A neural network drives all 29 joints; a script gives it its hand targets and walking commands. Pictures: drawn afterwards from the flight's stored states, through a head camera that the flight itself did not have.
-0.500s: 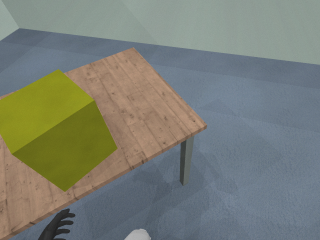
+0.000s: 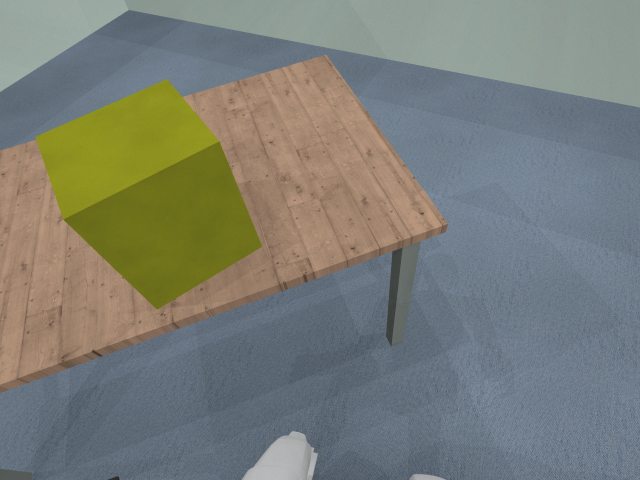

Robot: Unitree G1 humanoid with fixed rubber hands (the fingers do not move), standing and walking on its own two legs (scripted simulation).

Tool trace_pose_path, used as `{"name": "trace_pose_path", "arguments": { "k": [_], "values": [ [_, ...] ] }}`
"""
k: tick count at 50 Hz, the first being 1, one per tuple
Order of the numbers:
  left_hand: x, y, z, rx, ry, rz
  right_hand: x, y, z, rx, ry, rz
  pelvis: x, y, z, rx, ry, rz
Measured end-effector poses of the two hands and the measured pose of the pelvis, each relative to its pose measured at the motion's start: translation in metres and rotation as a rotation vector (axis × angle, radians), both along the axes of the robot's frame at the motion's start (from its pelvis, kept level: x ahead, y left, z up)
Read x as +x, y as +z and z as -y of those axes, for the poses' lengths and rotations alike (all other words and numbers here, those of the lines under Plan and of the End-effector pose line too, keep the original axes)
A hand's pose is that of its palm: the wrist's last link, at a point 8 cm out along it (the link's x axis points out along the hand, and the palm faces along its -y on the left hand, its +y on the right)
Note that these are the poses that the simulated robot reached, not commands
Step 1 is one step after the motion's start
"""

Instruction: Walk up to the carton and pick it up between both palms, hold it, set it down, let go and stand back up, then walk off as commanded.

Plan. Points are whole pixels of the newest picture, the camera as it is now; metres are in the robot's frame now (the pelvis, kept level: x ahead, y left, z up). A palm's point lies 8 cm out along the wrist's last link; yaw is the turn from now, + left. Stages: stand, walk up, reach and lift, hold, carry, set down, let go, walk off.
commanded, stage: walk up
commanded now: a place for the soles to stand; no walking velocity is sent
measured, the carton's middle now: (161, 198) +0.53 +0.30 +0.01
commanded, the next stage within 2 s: none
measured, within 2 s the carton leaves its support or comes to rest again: neither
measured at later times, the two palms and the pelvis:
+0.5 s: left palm out of the picture +0.05 +0.44 -0.10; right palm out of the picture +0.10 -0.17 -0.08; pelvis -0.02 +0.13 +0.00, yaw +9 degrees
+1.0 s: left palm out of the picture +0.09 +0.36 -0.09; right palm (556, 467) +0.16 -0.24 -0.10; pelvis +0.02 +0.05 -0.01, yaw +11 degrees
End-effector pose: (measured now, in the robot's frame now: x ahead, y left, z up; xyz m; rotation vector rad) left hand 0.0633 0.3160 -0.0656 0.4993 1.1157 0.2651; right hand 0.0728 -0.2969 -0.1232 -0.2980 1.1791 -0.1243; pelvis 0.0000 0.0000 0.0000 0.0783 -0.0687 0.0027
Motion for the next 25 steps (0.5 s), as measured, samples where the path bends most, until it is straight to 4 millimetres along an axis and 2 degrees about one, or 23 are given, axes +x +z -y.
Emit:
{"name": "trace_pose_path", "arguments": {
  "k": [5,11,14,17,21,25],
  "values": [
    [-0.033,0.006,-0.024,0.026,0.043,-0.014,0.006,-0.007,-0.026,0.028,0.042,0.006,-0.007,-0.001,-0.018,-0.019,0.039,0.012],
    [-0.048,-0.011,-0.057,-0.012,0.08,0.012,0.018,0.001,-0.062,-0.006,0.102,0.016,-0.014,-0.007,-0.053,-0.06,0.096,0.016],
    [-0.046,-0.028,-0.079,-0.049,0.087,0.034,0.024,0.008,-0.084,-0.042,0.123,0.033,-0.014,-0.012,-0.078,-0.081,0.115,0.016],
    [-0.035,-0.049,-0.102,-0.082,0.094,0.07,0.024,0.008,-0.103,-0.079,0.142,0.044,-0.017,-0.024,-0.102,-0.089,0.132,0.019],
    [-0.018,-0.043,-0.117,-0.118,0.101,0.123,0.025,0.03,-0.119,-0.109,0.16,0.049,-0.02,-0.011,-0.118,-0.112,0.147,0.015],
    [-0.016,-0.037,-0.128,-0.127,0.105,0.122,0.029,0.04,-0.13,-0.132,0.171,0.064,-0.021,-0.003,-0.129,-0.113,0.155,0.0]
  ]
}}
